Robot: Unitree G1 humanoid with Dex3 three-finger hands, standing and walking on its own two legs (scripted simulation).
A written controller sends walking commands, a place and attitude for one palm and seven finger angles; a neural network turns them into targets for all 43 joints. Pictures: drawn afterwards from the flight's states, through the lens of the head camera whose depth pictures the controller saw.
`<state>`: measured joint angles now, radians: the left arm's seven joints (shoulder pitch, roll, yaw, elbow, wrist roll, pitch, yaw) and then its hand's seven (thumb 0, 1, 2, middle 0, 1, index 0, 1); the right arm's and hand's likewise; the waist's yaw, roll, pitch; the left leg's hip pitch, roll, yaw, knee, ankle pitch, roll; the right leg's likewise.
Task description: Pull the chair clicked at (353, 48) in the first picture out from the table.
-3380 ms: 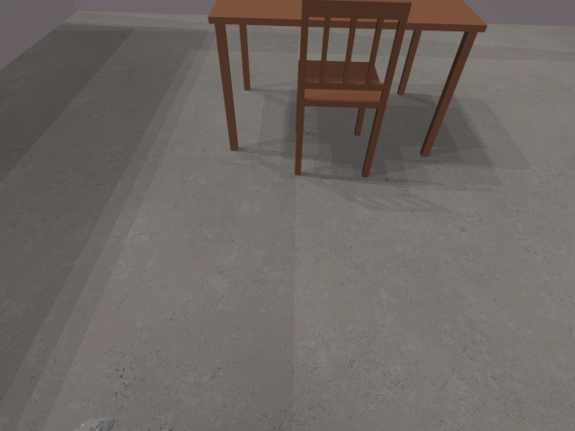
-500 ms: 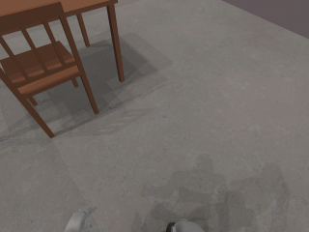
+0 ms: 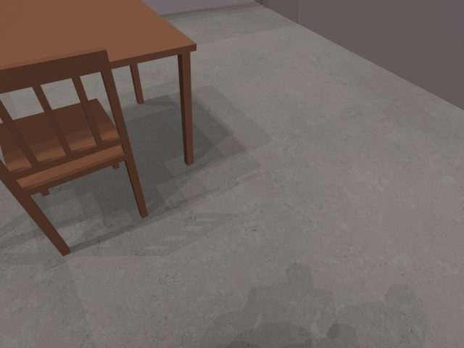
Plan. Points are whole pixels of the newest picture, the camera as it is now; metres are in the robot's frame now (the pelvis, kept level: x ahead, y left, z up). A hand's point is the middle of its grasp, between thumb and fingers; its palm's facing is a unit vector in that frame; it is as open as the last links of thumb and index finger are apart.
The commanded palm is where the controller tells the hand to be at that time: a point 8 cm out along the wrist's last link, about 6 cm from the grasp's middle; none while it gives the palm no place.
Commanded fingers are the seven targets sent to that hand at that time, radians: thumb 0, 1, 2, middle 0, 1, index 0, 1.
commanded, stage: walk to a spot facing it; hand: left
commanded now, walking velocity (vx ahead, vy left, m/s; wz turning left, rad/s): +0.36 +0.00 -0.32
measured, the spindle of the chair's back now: (54, 122) +0.70 +0.59 -0.10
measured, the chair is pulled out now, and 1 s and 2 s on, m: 0.00 0.00 0.00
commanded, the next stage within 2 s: turn to face it in 0.26 s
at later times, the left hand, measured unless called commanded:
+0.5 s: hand (190, 259) +0.34 +0.11 -0.16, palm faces -0.15 -0.96 -0.24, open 7.3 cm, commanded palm none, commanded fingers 0.00 0.90 0.90 -0.20 -0.30 -0.20 -0.30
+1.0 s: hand (154, 267) +0.31 +0.20 -0.17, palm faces +0.19 -0.96 -0.21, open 7.3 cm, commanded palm none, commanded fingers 0.00 0.90 0.90 -0.20 -0.30 -0.20 -0.30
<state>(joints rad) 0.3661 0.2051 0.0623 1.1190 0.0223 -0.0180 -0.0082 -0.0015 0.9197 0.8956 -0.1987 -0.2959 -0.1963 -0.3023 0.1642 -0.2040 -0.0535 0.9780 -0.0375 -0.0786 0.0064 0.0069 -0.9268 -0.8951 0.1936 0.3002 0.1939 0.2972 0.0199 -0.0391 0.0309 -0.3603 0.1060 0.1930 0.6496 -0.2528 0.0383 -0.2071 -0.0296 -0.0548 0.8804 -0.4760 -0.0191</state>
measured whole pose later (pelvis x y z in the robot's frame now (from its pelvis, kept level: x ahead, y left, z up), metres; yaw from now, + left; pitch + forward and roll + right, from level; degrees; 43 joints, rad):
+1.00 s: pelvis +0.26 -0.02 +0.01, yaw +9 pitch +0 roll -3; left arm 0.17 0.25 0.09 0.95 0.02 0.05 0.01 0.00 0.91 0.90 -0.20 -0.30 -0.20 -0.30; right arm 0.19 -0.19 -0.06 0.91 -0.02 0.01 0.00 0.00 -0.91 -0.89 0.20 0.30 0.20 0.30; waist -0.01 -0.04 0.06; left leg -0.35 0.03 0.10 0.59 -0.25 0.08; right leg -0.50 -0.09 -0.07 1.15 -0.42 0.09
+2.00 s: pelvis +0.23 -0.06 +0.02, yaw +37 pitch -1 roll -1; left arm 0.27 0.27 0.06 1.01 0.02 0.06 0.00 0.01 0.91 0.90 -0.20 -0.30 -0.20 -0.30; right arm 0.13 -0.18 -0.02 0.95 -0.02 0.01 -0.01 0.00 -0.91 -0.89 0.20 0.30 0.20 0.30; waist 0.04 -0.04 0.07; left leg -0.17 0.00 0.05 0.49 -0.31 0.03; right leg -0.41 -0.10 -0.07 1.02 -0.47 0.05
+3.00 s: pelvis +0.39 +0.17 +0.02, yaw +41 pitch +0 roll +0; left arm 0.16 0.18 0.05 1.03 0.03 -0.01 0.00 0.00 0.92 0.90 -0.20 -0.30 -0.19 -0.30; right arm 0.33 -0.11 -0.03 1.10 -0.02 -0.06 -0.02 0.00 -0.92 -0.89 0.20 0.30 0.20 0.30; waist -0.01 -0.04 0.04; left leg -0.06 -0.01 0.19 0.33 -0.27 0.05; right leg -0.50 -0.09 -0.08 0.85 -0.26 0.01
